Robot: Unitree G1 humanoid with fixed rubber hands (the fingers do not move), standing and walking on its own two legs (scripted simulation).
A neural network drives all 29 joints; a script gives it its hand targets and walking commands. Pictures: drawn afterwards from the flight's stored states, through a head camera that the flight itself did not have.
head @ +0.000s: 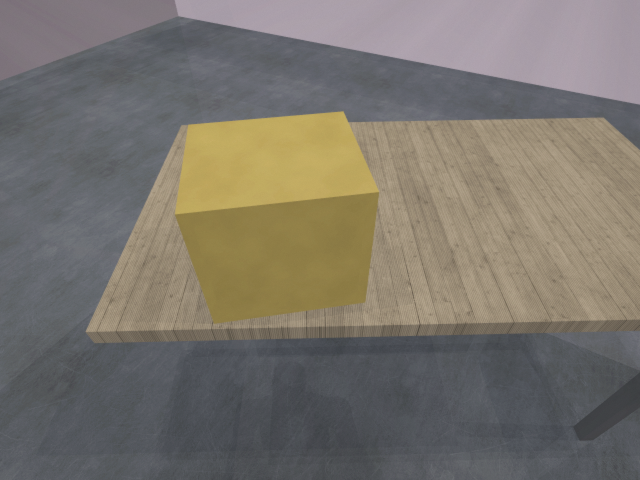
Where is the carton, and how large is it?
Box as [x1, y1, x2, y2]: [175, 111, 378, 323]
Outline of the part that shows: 343,111 188,125 175,215 214,323 364,302 378,190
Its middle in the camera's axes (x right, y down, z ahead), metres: -0.07 -0.04 +0.65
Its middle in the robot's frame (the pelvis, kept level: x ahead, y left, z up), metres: +0.54 +0.07 +0.04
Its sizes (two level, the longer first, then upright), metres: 0.258 0.226 0.240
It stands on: a table, 0.69 m high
